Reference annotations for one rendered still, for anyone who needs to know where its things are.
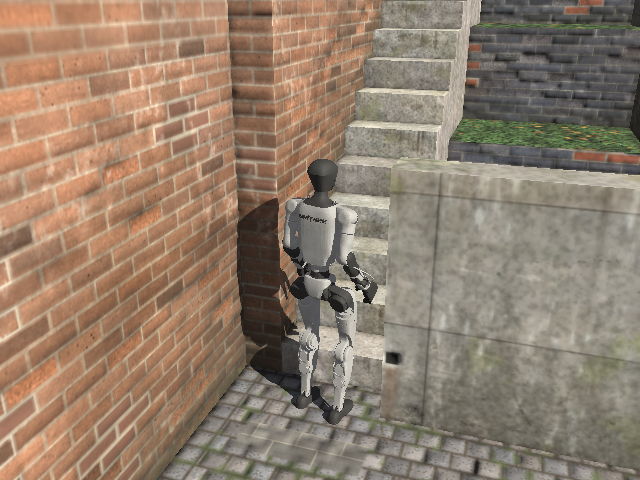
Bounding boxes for stairs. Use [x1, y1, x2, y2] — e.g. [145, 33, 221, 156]
[281, 0, 482, 391]

